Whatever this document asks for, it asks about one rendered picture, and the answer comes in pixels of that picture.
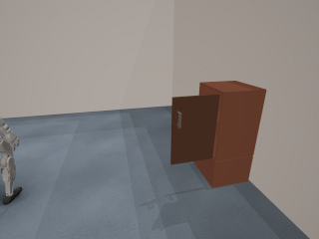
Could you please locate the right robot shin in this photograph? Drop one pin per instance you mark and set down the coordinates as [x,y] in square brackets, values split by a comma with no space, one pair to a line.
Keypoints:
[8,175]

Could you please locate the cupboard door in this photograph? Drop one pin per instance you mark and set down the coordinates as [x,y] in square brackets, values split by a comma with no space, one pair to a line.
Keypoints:
[194,140]

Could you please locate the handle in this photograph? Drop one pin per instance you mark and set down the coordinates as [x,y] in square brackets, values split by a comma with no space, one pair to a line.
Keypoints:
[179,120]

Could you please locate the right robot hand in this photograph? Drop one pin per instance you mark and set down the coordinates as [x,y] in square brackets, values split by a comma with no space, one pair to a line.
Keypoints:
[10,137]

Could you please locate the robot right forearm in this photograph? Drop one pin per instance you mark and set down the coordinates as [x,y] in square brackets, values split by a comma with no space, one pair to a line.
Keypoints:
[4,128]

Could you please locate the robot right foot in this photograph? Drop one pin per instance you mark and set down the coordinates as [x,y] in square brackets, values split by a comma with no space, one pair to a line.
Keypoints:
[8,199]

